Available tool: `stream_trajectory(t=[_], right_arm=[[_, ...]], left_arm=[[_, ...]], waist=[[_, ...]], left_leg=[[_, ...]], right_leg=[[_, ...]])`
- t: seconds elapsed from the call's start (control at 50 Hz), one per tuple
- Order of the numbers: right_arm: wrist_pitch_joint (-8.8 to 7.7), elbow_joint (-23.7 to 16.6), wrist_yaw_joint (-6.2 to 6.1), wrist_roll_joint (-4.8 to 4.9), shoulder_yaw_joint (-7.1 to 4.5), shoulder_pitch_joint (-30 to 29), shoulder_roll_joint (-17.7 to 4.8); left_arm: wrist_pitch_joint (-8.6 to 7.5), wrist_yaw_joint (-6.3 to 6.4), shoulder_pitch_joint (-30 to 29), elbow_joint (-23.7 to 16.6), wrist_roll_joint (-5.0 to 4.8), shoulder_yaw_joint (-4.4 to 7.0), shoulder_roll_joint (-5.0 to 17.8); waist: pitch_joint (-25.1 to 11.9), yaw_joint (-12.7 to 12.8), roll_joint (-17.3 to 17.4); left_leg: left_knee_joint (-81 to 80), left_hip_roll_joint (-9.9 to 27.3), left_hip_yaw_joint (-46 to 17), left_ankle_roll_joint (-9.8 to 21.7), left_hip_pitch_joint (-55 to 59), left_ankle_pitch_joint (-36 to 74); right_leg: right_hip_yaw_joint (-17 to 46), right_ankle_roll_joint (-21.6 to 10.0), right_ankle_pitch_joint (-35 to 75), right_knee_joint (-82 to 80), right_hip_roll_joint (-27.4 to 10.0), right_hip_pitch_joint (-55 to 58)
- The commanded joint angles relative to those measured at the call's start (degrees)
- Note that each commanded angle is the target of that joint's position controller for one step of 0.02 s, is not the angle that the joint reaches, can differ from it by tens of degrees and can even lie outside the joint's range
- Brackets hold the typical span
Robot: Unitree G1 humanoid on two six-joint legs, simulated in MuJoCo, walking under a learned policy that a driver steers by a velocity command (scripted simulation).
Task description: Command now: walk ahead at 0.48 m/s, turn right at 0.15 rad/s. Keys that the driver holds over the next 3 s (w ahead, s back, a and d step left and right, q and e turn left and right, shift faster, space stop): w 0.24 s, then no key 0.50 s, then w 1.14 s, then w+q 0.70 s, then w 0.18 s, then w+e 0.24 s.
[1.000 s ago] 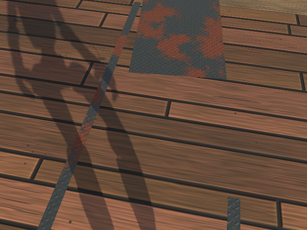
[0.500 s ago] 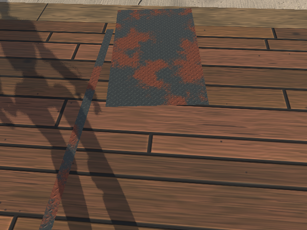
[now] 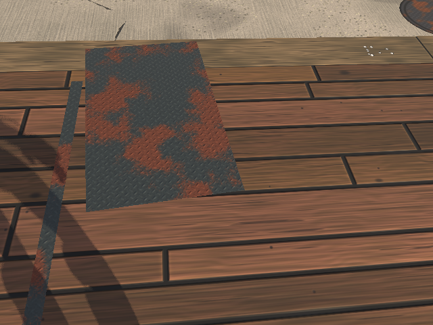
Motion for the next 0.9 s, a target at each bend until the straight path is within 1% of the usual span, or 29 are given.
stream_trajectory(t=[0.02, 0.06, 0.14, 0.2, 0.24, 0.28, 0.3, 0.32, 0.34, 0.36, 0.38, 0.4, 0.42, 0.44, 0.46, 0.48, 0.52, 0.56, 0.64, 0.7, 0.74, 0.76, 0.78, 0.8, 0.82, 0.84, 0.86, 0.88, 0.9], right_arm=[[-1.36, -0.6, 0.04, 0.56, -1.36, 4.35, -5.84], [-1.75, 1.13, 0.19, 1.17, -1.38, 7.38, -5.69], [-1.44, 3.52, 0.12, 1.33, -1.13, 11.18, -5.16], [-1.33, 4.99, 0.02, 1.15, -1.25, 13.26, -6.08], [-1.21, 6.03, -0.1, 1.04, -1.36, 14.49, -6.88], [-0.9, 7.09, -0.36, 0.95, -1.13, 14.31, -6.6], [-0.82, 7.42, -0.57, 1.02, -1.12, 13.89, -6.87], [-0.65, 7.67, -0.75, 1.24, -1.12, 13.26, -7.13], [-0.54, 7.68, -0.85, 1.93, -0.98, 12.64, -7.11], [-0.73, 5.87, -0.94, 2.49, -0.36, 12.94, -5.39], [-0.06, 6.85, -1.24, 4.57, 0.83, 23.93, 1.0], [1.06, 8.61, -2.0, 2.77, -1.16, 21.63, -5.84], [1.27, 6.96, -1.84, 2.17, -1.06, 15.97, -4.72], [1.36, 6.32, -1.58, 1.18, -0.76, 12.28, -3.53], [2.01, 6.21, -1.22, 0.43, -1.05, 10.5, -3.68], [2.98, 6.8, -0.81, -0.18, -0.9, 11.94, -2.65], [4.34, 8.14, -0.45, -0.05, -0.46, 13.95, -0.06], [5.19, 8.54, -0.71, 0.15, -0.29, 13.1, 0.47], [6.4, 8.41, -1.61, 0.2, -0.06, 6.74, -0.67], [6.44, 8.75, -1.92, 0.36, 0.23, 3.62, -0.79], [5.81, 9.96, -2.19, 0.21, 0.67, 4.47, -0.01], [5.13, 10.57, -2.27, -0.21, 0.66, 5.92, -0.9], [4.31, 10.88, -2.31, -0.84, 0.46, 7.66, -2.53], [4.18, 11.23, -2.08, 0.27, -0.3, 6.28, -5.42], [4.08, 11.74, -1.67, 1.05, -0.81, 8.09, -5.61], [3.87, 12.46, -1.52, 1.1, -1.31, 9.59, -6.41], [3.85, 12.46, -1.54, 0.73, -1.54, 8.74, -6.02], [3.62, 12.27, -1.57, 0.57, -1.65, 8.3, -5.68], [3.22, 12.14, -1.49, 0.46, -1.81, 7.44, -5.6]], left_arm=[[-0.05, -0.86, -1.35, -3.36, 0.88, 0.18, 3.05], [0.29, -1.02, -4.2, -4.28, 0.83, -0.21, 2.43], [0.5, -1.29, -14.21, -7.54, 0.62, -1.59, 0.62], [0.42, -1.39, -20.19, -9.25, 0.01, -2.7, -0.59], [0.34, -1.14, -22.05, -9.83, -0.22, -2.83, -0.02], [-0.11, -0.48, -20.25, -9.05, -0.13, -2.84, 0.16], [-0.48, 0.03, -16.68, -7.62, 0.08, -2.61, 0.72], [-1.06, 0.56, -10.15, -5.04, 0.3, -2.16, 1.64], [-1.89, 1.16, -2.67, -2.37, 1.02, -1.64, 3.0], [-2.47, 1.85, 5.16, -0.68, 2.27, -0.75, 6.96], [-1.97, 1.5, 6.59, -0.51, 1.89, 0.16, 10.94], [-1.1, 1.22, 6.74, -0.74, -2.15, 0.36, 8.64], [-1.06, 1.4, -0.49, -1.41, -2.46, -0.7, 5.52], [-1.11, 1.53, -4.88, -1.74, -2.1, -1.81, 1.6], [-1.27, 1.85, -6.04, -1.33, -1.94, -2.39, 0.11], [-1.26, 2.17, -6.67, -0.7, -1.97, -2.77, -0.52], [-1.88, 2.16, -6.63, 0.24, -1.32, -3.06, -0.07], [-2.22, 2.01, -7.0, 1.07, -0.91, -3.1, 0.97], [-0.97, 2.09, -4.21, 3.18, -0.61, -3.05, 1.98], [0.4, 2.4, -3.24, 4.3, -0.6, -2.99, 2.06], [1.04, 2.74, -4.01, 4.6, -1.11, -3.24, 1.46], [1.19, 2.75, -1.93, 5.24, -1.24, -3.06, 1.57], [1.43, 2.63, -1.25, 5.13, -1.41, -2.78, 1.44], [1.78, 2.29, 0.3, 4.83, -2.16, -3.04, -0.65], [1.89, 2.03, -2.19, 4.53, -1.65, -2.79, 0.39], [1.7, 1.58, -3.48, 3.85, -0.82, -2.74, -0.73], [1.53, 1.31, -4.03, 3.63, -0.34, -2.5, -0.64], [1.24, 1.0, -4.7, 3.12, -0.25, -1.99, 0.34], [0.8, 0.68, -4.63, 2.96, -0.09, -1.81, 0.22]], waist=[[2.22, -0.93, 9.01], [1.7, -0.95, 8.49], [3.85, -2.57, 7.94], [5.15, -3.83, 8.31], [5.63, -3.92, 8.27], [5.6, -2.5, 7.66], [3.82, -0.99, 7.85], [0.64, 1.6, 7.4], [-3.15, 4.89, 6.16], [-9.96, 6.83, 1.65], [-20.98, 2.52, -11.21], [-22.07, 4.15, -1.69], [-12.41, 1.49, -2.08], [-5.21, 0.33, -1.17], [-1.99, -0.89, -1.21], [-1.36, -2.65, -1.47], [-2.94, -4.48, -1.04], [-3.18, -5.39, -1.99], [-1.99, -2.85, -3.99], [1.08, -1.76, -2.86], [2.91, -2.9, -0.64], [2.23, -2.59, 0.42], [3.02, -2.17, 2.05], [6.04, -0.03, 9.14], [8.94, -2.32, 11.9], [9.81, -2.97, 15.68], [10.41, -2.78, 15.68], [9.95, -2.29, 13.87], [8.67, -1.55, 11.88]], left_leg=[[-13.2, 13.36, -15.34, 5.79, 11.46, 5.85], [-12.63, 13.08, -12.23, 6.71, 12.96, 16.55], [-13.71, 11.47, -7.6, 7.33, 12.49, 24.71], [-14.12, 11.15, -5.56, 6.95, 11.62, 27.02], [-13.57, 12.42, -5.49, 6.92, 12.86, 28.93], [-9.12, 12.92, -4.31, 5.97, 14.31, 41.19], [-4.65, 12.55, -3.84, 4.98, 15.17, 49.24], [2.36, 11.42, -3.27, 3.83, 15.48, 53.19], [11.78, 9.37, -1.65, 2.51, 11.09, 48.37], [25.94, 6.56, -0.22, 1.31, 0.02, 26.25], [48.69, -2.59, 1.64, -0.56, -13.91, -25.65], [52.46, -2.05, -4.82, -0.37, -14.4, -22.82], [51.0, 0.59, -5.21, -0.49, -16.55, -18.54], [47.11, 2.43, -4.24, -0.74, -16.87, -15.61], [44.03, 3.57, -4.2, -1.11, -14.95, -13.52], [41.02, 4.01, -3.71, -1.69, -10.61, -12.03], [36.75, 3.1, -2.38, -2.39, -4.06, -9.72], [30.81, 3.01, -1.51, -2.66, -2.06, -8.24], [20.21, 3.36, -0.27, -2.31, -0.37, -5.56], [14.13, 3.29, 0.04, -1.78, 0.83, -5.6], [4.18, 3.15, 0.35, -0.99, 5.64, -1.27], [1.73, 4.13, -1.04, -0.36, 7.82, -2.64], [0.28, 7.02, -4.37, 0.91, 7.5, -8.83], [-3.58, 8.8, -10.13, 3.63, 3.32, -21.27], [-9.93, 11.94, -16.29, 5.87, 0.75, -30.91], [-15.08, 16.5, -22.56, 8.03, 0.68, -33.95], [-17.38, 18.81, -24.72, 9.4, 0.32, -32.46], [-18.15, 19.41, -24.6, 9.78, 0.66, -29.61], [-17.58, 19.03, -23.18, 9.69, 2.22, -25.55]], right_leg=[[-0.31, 1.43, 5.0, 3.38, -4.31, -15.68], [-2.32, 2.55, 6.91, 3.2, -5.27, -17.83], [-6.28, 4.05, 12.04, -5.88, -6.6, -19.42], [-8.44, 3.41, 15.94, -16.36, -5.72, -14.51], [-9.14, 2.14, 15.98, -20.57, -4.94, -11.48], [-9.46, 0.41, 15.29, -23.66, -3.32, -6.72], [-9.57, -0.52, 14.92, -24.97, -1.74, -2.14], [-9.67, -1.66, 16.95, -28.07, -0.13, 4.87], [-8.76, -2.95, 24.67, -31.71, -1.57, 16.06], [0.99, -5.13, 42.2, -27.7, -12.98, 31.18], [21.29, -16.05, 71.43, -24.38, -32.02, 46.47], [21.4, -17.05, 70.17, -27.09, -28.86, 40.5], [14.47, -15.13, 63.78, -30.99, -25.8, 31.91], [10.2, -12.58, 58.56, -34.58, -22.48, 23.85], [7.1, -10.54, 56.31, -37.01, -20.01, 18.55], [4.23, -9.24, 54.68, -38.82, -18.25, 13.68], [0.47, -8.75, 56.67, -39.75, -16.53, 8.96], [-1.91, -8.47, 54.07, -40.27, -15.4, 6.63], [-0.39, -7.26, 29.33, -42.79, -14.59, 4.82], [3.18, -7.06, 9.02, -44.38, -14.96, 2.79], [3.92, -5.03, 3.11, -42.67, -14.0, 0.68], [4.69, -3.74, -4.28, -42.15, -12.83, 0.4], [4.44, -3.07, -9.95, -39.37, -10.99, -0.37], [-0.23, -2.03, -13.62, -37.47, -5.59, -3.08], [-4.18, -1.05, -11.91, -30.07, -2.51, -4.47], [-7.72, -0.37, -6.44, -22.33, -0.4, -4.83], [-7.67, -0.21, -3.83, -17.35, -1.31, -5.57], [-6.56, -0.32, -4.08, -14.4, -2.52, -6.58], [-5.56, -0.32, -4.25, -12.86, -3.56, -6.93]])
